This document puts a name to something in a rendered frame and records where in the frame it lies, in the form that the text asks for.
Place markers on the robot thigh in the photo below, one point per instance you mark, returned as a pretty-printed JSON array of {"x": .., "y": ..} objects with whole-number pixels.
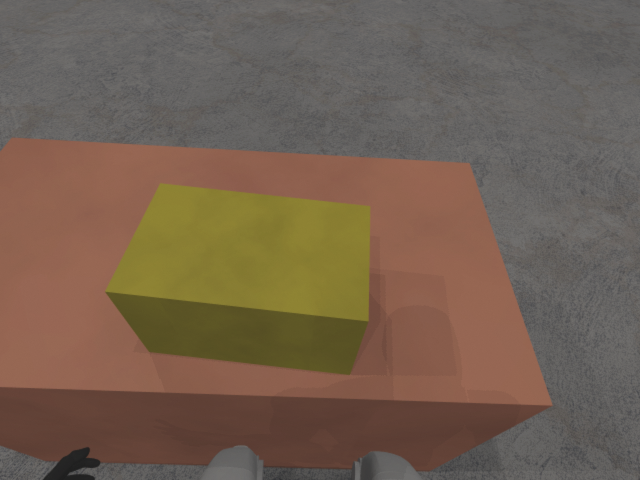
[
  {"x": 378, "y": 465},
  {"x": 238, "y": 463}
]

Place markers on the carton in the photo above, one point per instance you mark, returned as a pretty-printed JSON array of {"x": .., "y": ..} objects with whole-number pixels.
[{"x": 248, "y": 278}]

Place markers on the left robot thigh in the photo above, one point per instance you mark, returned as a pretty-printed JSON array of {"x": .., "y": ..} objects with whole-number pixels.
[{"x": 238, "y": 463}]

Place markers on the left robot hand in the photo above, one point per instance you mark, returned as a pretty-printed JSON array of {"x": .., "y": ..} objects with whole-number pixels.
[{"x": 72, "y": 462}]

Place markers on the right robot thigh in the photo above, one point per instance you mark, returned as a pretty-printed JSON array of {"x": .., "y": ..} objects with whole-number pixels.
[{"x": 378, "y": 465}]

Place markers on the pedestal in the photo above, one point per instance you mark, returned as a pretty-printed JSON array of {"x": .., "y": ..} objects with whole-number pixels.
[{"x": 445, "y": 363}]

